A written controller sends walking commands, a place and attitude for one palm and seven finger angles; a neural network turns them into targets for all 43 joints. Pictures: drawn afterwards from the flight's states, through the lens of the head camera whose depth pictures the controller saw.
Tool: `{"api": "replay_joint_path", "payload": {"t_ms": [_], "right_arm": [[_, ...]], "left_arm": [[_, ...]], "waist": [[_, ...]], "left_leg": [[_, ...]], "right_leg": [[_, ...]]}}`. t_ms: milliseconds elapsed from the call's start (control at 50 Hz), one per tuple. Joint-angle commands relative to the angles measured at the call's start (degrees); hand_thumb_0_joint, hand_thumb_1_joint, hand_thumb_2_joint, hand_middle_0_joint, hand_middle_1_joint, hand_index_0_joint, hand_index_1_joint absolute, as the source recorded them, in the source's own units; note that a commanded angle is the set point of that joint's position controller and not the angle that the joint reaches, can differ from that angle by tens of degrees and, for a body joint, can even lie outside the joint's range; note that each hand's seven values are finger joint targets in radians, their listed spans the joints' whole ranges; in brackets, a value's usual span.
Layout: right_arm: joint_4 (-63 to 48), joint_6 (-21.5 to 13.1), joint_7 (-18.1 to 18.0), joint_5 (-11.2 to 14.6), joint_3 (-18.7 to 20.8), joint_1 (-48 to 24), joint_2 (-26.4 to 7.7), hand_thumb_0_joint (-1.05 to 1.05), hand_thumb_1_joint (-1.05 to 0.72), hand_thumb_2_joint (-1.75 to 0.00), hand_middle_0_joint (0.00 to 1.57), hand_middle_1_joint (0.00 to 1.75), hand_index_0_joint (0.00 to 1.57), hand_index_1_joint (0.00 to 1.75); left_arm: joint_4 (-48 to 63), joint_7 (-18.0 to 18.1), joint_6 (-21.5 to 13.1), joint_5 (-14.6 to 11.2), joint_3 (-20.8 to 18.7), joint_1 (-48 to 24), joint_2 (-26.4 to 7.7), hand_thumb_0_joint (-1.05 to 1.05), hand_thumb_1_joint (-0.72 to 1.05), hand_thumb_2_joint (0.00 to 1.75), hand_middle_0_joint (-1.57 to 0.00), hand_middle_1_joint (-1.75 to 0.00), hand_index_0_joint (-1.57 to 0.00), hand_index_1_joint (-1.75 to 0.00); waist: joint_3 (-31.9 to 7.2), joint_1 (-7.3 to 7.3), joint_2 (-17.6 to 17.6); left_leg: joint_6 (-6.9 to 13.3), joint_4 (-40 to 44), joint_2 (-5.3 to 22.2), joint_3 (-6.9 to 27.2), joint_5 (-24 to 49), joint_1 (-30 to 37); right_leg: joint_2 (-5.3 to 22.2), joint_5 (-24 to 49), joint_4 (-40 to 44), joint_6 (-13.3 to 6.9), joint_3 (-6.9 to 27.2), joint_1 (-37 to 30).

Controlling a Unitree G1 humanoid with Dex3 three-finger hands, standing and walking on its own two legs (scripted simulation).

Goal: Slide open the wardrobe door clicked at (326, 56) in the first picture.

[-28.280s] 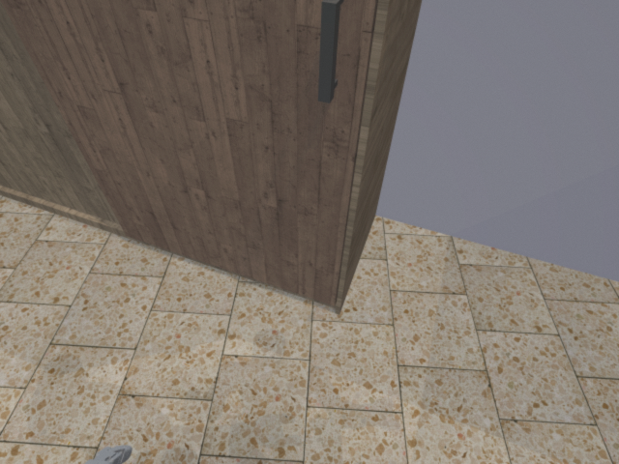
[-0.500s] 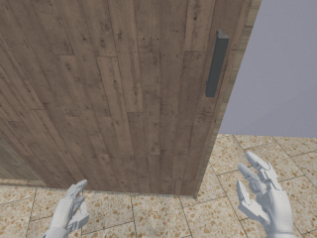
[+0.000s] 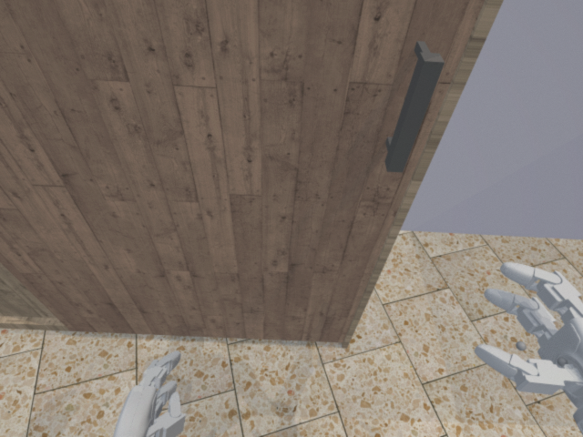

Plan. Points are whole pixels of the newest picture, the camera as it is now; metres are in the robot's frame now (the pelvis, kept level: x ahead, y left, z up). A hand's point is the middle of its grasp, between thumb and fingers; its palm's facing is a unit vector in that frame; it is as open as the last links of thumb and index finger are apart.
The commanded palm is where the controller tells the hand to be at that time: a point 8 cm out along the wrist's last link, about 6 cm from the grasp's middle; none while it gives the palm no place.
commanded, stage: raise the hand with hooked fingers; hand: right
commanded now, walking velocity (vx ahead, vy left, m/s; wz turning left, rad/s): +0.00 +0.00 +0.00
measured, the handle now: (407, 110) +0.51 -0.11 +0.21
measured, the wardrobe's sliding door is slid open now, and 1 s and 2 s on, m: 0.00 0.00 0.00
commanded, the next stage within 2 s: move the hooked fingers beside the handle in 1.24 s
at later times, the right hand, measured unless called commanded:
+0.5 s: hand out of the picture +0.25 -0.32 +0.20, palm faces +0.06 +0.99 -0.12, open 13.7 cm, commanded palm +0.21 -0.35 +0.20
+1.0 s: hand out of the picture +0.28 -0.31 +0.22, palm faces -0.05 +0.99 -0.14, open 14.0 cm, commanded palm +0.24 -0.37 +0.24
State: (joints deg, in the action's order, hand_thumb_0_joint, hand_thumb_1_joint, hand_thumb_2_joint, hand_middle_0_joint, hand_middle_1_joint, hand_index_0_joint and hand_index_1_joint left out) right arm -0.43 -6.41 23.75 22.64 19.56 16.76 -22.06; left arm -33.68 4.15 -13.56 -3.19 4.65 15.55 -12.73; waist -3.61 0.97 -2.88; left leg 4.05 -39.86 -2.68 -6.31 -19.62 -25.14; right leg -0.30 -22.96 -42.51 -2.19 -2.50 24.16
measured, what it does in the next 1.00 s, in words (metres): stands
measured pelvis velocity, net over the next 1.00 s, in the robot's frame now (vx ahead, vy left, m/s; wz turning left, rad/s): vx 0.01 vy -0.04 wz -0.02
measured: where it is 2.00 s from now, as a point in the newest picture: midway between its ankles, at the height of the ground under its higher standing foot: outside the picture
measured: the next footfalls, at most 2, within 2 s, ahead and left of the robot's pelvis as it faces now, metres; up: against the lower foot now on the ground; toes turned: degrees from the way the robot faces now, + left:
none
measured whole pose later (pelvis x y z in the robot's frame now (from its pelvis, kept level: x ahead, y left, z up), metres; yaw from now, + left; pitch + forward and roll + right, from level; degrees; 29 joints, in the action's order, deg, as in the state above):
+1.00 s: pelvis +0.01 -0.04 +0.02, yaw -1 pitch -1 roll +1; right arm 0.1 15.5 30.6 19.8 26.1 -6.6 -30.4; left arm -33.2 3.3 -9.9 -4.5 5.8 12.5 -16.8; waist -1.2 -2.7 -3.0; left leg 0.9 -26.1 0.1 -5.3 -13.6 -11.3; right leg -4.0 -16.3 -27.3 -5.5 -2.7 10.0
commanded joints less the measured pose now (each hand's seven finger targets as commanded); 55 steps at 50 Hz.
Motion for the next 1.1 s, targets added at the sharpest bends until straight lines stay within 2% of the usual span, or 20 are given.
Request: {"api": "replay_joint_path", "payload": {"t_ms": [0,60,100,200,300,360,400,480,520,580,640,680,740,800,860,920,960,1000,1020,1080], "right_arm": [[-15.27,-5.84,-3.24,3.42,11.13,-1.03,-8.69,0.0,0.13,-0.46,0.27,0.96,0.27,0.96],[-12.44,-4.1,-1.38,0.7,5.39,-4.38,-6.5,0.0,0.2,-0.43,0.28,1.0,0.28,1.0],[-12.61,-1.78,0.03,0.07,3.81,-8.21,-7.06,0.0,0.24,-0.41,0.28,1.03,0.28,1.03],[-17.74,0.36,-0.61,-0.84,10.98,-18.84,-17.35,0.0,0.36,-0.36,0.29,1.11,0.29,1.11],[-18.98,0.16,-1.98,-0.21,12.96,-23.28,-17.89,0.0,0.48,-0.31,0.3,1.18,0.3,1.18],[-10.77,5.14,-0.37,-0.67,9.99,-25.2,-15.23,0.0,0.5,-0.3,0.3,1.2,0.3,1.2],[-5.29,9.77,1.37,-1.07,8.47,-25.98,-14.47,0.0,0.5,-0.3,0.3,1.2,0.3,1.2],[-8.32,15.91,3.22,-2.55,8.26,-34.53,-18.02,0.0,0.5,-0.3,0.3,1.2,0.3,1.2],[-13.42,15.61,3.4,-2.42,11.08,-38.88,-21.91,0.0,0.5,-0.3,0.3,1.2,0.3,1.2],[-18.3,13.18,2.7,-2.01,14.57,-43.3,-25.51,0.0,0.5,-0.3,0.3,1.2,0.3,1.2],[-13.21,13.4,2.49,-1.9,16.01,-44.94,-26.75,0.0,0.5,-0.3,0.3,1.2,0.3,1.2],[-4.85,16.23,3.18,-2.29,14.97,-45.03,-25.76,0.0,0.5,-0.3,0.3,1.2,0.3,1.2],[3.86,21.84,5.3,-3.44,11.28,-45.77,-23.93,0.0,0.5,-0.3,0.3,1.2,0.3,1.2],[4.96,24.34,8.05,-3.25,6.69,-42.27,-19.76,0.0,0.5,-0.3,0.3,1.2,0.3,1.2],[-7.4,21.58,8.84,-2.86,9.91,-45.17,-24.42,0.0,0.5,-0.3,0.3,1.2,0.3,1.2],[-17.06,15.73,6.44,-0.83,18.56,-44.1,-31.19,0.0,0.5,-0.3,0.3,1.2,0.3,1.2],[-16.82,13.4,4.36,-0.1,21.6,-42.31,-31.74,0.0,0.5,-0.3,0.3,1.2,0.3,1.2],[-13.26,13.89,2.42,-0.67,22.87,-41.68,-32.51,0.0,0.5,-0.3,0.3,1.2,0.3,1.2],[-9.68,15.05,1.87,-0.87,21.02,-42.22,-29.61,0.0,0.5,-0.3,0.3,1.2,0.3,1.2],[0.51,20.38,1.98,-2.35,14.08,-41.89,-23.41,0.0,0.5,-0.3,0.3,1.2,0.3,1.2]], "left_arm": [[10.84,0.15,-6.4,0.09,-4.03,-7.84,-8.01,0.0,0.9,0.9,-0.2,-0.3,-0.2,-0.3],[9.43,0.32,-7.3,-0.53,-4.66,-6.24,-9.63,0.0,0.9,0.9,-0.2,-0.3,-0.2,-0.3],[9.34,1.0,-7.92,-0.82,-4.88,-6.57,-10.4,0.0,0.9,0.9,-0.2,-0.3,-0.2,-0.3],[8.64,2.46,-8.25,-0.57,-4.58,-7.1,-10.48,0.0,0.9,0.9,-0.2,-0.3,-0.2,-0.3],[7.79,2.16,-8.21,-0.3,-3.39,-7.63,-9.5,0.0,0.9,0.9,-0.2,-0.3,-0.2,-0.3],[7.08,1.98,-6.88,-0.77,-2.87,-7.81,-9.59,0.0,0.9,0.9,-0.2,-0.3,-0.2,-0.3],[7.15,1.82,-5.44,-1.25,-2.76,-7.8,-10.05,0.0,0.9,0.9,-0.2,-0.3,-0.2,-0.3],[9.3,1.62,-3.29,-1.79,-2.41,-9.47,-10.29,0.0,0.9,0.9,-0.2,-0.3,-0.2,-0.3],[10.37,1.28,-2.79,-1.48,-1.98,-10.58,-9.72,0.0,0.9,0.9,-0.2,-0.3,-0.2,-0.3],[10.61,1.2,-2.84,-0.95,-1.31,-11.0,-8.87,0.0,0.9,0.9,-0.2,-0.3,-0.2,-0.3],[9.04,1.17,-2.17,-0.82,-0.92,-10.62,-8.95,0.0,0.9,0.9,-0.2,-0.3,-0.2,-0.3],[7.78,1.24,-1.43,-1.24,-0.94,-10.34,-9.68,0.0,0.9,0.9,-0.2,-0.3,-0.2,-0.3],[7.72,1.02,-0.17,-2.1,-1.24,-10.53,-10.61,0.0,0.9,0.9,-0.2,-0.3,-0.2,-0.3],[9.65,0.15,0.18,-2.56,-1.54,-11.0,-10.92,0.0,0.9,0.9,-0.2,-0.3,-0.2,-0.3],[11.91,-0.33,0.1,-2.18,-1.72,-11.92,-10.54,0.0,0.9,0.9,-0.2,-0.3,-0.2,-0.3],[12.39,-0.46,-0.62,-1.03,-1.4,-12.26,-9.67,0.0,0.9,0.9,-0.2,-0.3,-0.2,-0.3],[11.34,-0.22,-0.98,-0.83,-1.51,-11.55,-9.29,0.0,0.9,0.9,-0.2,-0.3,-0.2,-0.3],[9.78,-0.27,-0.65,-0.65,-1.62,-11.06,-9.4,0.0,0.9,0.9,-0.2,-0.3,-0.2,-0.3],[9.13,-0.15,-0.59,-0.94,-1.62,-11.17,-9.41,0.0,0.9,0.9,-0.2,-0.3,-0.2,-0.3],[7.97,0.26,0.13,-2.03,-2.1,-10.74,-10.5,0.0,0.9,0.9,-0.2,-0.3,-0.2,-0.3]], "waist": [[-9.82,-4.79,5.19],[-5.81,-2.57,1.47],[-4.08,-2.35,0.53],[-7.47,-3.43,1.08],[-8.35,-4.62,-6.4],[-1.4,-3.68,-6.23],[1.99,-3.67,-2.76],[-3.64,-3.25,-0.76],[-9.17,-4.0,-1.91],[-12.91,-4.43,-4.4],[-8.89,-4.25,-5.66],[-3.34,-3.66,-5.02],[-0.18,-3.26,-2.84],[-3.19,-3.29,-0.6],[-13.12,-3.85,-1.27],[-17.95,-5.42,-1.84],[-15.95,-5.57,-3.58],[-9.69,-6.08,-7.09],[-5.82,-5.06,-8.58],[1.02,-3.3,-7.18]], "left_leg": [[-5.68,7.91,5.86,10.31,20.45,15.46],[-5.79,9.21,5.35,9.44,16.92,10.46],[-5.33,10.17,5.04,9.68,13.91,9.43],[-3.33,12.0,3.27,6.59,8.43,12.42],[-1.67,11.56,1.97,3.08,16.52,14.81],[-1.73,12.71,2.09,2.46,15.3,11.67],[-1.46,13.86,2.03,2.7,14.16,11.47],[-1.8,13.53,2.07,2.32,13.5,11.84],[-1.49,13.76,1.91,2.76,15.7,14.6],[-1.5,13.98,1.6,2.2,16.17,15.13],[-1.18,15.27,1.46,1.9,14.95,14.04],[-1.08,15.83,1.74,1.58,13.34,11.97],[-0.84,16.06,2.22,1.76,12.18,10.84],[-0.65,15.13,2.55,2.54,14.39,12.0],[-1.05,14.05,2.26,2.94,17.17,14.48],[-0.9,14.32,1.6,3.04,19.92,18.34],[-1.05,14.71,1.47,2.4,20.74,18.2],[-0.56,16.02,1.52,2.16,18.73,16.91],[-0.46,16.2,1.85,1.99,18.12,15.06],[-0.72,16.71,2.55,2.27,13.69,10.7]], "right_leg": [[0.87,17.74,6.38,0.95,5.47,0.82],[0.88,15.83,7.49,0.47,4.51,-1.93],[1.06,15.23,8.07,0.08,4.76,-3.77],[1.14,15.07,12.11,-0.49,6.05,-8.86],[1.28,23.49,15.45,1.7,7.43,-15.97],[1.78,21.54,17.4,2.52,8.35,-14.93],[1.79,19.79,18.53,2.55,8.62,-13.55],[1.76,19.86,19.08,2.32,9.9,-16.38],[1.39,23.43,18.66,2.74,10.05,-19.74],[2.06,27.55,19.31,3.89,11.76,-24.24],[2.31,25.76,20.85,4.32,12.24,-23.24],[2.32,22.13,21.92,4.22,12.37,-20.22],[1.65,18.54,22.18,3.64,11.19,-17.14],[1.45,21.43,20.32,3.43,10.56,-17.47],[1.23,25.92,18.35,3.0,10.72,-22.1],[1.15,29.94,18.11,3.17,10.3,-24.03],[1.48,31.64,18.61,3.27,9.89,-23.86],[1.25,28.97,19.56,3.42,8.91,-20.84],[1.25,27.41,20.05,3.43,8.68,-19.45],[1.52,20.48,20.69,3.16,8.43,-16.13]]}}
